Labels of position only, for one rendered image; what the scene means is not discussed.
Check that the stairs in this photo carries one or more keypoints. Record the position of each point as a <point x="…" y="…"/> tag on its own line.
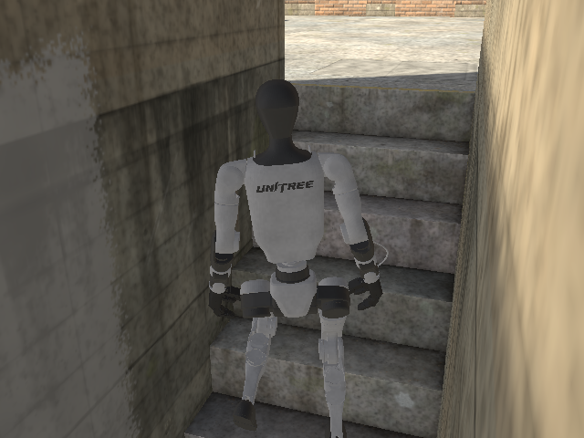
<point x="408" y="150"/>

